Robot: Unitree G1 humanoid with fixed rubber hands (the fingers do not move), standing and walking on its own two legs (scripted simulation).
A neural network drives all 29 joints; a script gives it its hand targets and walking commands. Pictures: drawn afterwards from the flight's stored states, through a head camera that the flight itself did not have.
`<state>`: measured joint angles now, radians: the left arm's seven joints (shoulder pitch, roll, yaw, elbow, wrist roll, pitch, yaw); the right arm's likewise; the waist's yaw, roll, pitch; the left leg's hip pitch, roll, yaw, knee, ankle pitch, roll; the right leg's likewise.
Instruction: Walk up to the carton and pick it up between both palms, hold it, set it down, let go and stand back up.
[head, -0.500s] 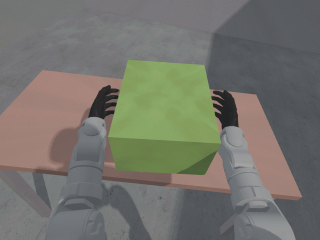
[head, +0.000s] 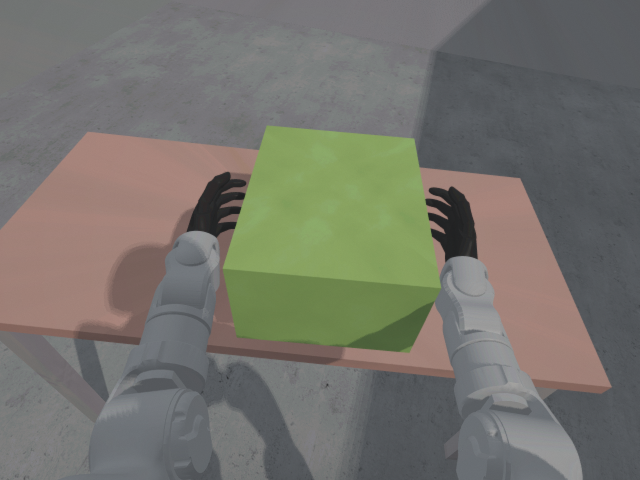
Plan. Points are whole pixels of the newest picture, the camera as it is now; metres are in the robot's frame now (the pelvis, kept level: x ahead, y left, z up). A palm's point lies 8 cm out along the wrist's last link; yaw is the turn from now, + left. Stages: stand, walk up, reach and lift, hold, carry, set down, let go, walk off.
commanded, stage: set down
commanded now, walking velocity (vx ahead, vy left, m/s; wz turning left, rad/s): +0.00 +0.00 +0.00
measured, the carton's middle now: (332, 230) +0.45 -0.04 +0.06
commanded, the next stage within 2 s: none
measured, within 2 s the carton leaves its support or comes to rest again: rests again in 1.90 s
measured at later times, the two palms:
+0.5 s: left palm (218, 230) +0.43 +0.13 +0.07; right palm (454, 257) +0.38 -0.20 +0.07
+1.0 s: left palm (225, 240) +0.45 +0.12 +0.03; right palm (446, 266) +0.39 -0.20 +0.04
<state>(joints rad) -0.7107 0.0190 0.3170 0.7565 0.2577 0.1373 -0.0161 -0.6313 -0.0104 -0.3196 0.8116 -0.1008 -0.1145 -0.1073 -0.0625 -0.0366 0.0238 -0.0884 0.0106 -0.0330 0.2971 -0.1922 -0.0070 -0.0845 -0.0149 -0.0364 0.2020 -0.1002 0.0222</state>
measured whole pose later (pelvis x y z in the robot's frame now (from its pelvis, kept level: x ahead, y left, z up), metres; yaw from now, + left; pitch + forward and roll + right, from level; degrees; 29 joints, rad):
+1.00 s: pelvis +0.02 +0.00 +0.00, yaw +1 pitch +13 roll -1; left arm -0.87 0.12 0.27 1.27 0.17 -0.24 0.02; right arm -0.68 0.03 -0.48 0.99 -0.25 -0.32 -0.12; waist -0.11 0.01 -0.09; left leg -0.37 0.02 -0.02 0.35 -0.20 -0.01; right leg -0.35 -0.02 -0.08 0.25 -0.12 0.02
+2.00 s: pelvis +0.00 +0.00 -0.01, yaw +2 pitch +22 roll -1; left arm -1.04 0.19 0.31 1.54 0.17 -0.48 0.02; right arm -0.82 0.03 -0.66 1.15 -0.36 -0.49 -0.11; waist -0.14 0.01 -0.12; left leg -0.63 0.02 -0.02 0.41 -0.17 -0.01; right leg -0.60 -0.03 -0.10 0.31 -0.09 0.01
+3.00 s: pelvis -0.01 -0.01 -0.01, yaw +2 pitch +24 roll -1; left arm -1.02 0.17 0.47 1.42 0.33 -0.46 -0.01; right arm -0.81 0.09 -0.78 1.05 -0.47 -0.48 -0.08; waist -0.14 -0.01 -0.10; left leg -0.64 0.02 0.00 0.36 -0.13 -0.01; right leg -0.62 -0.03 -0.11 0.28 -0.07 0.00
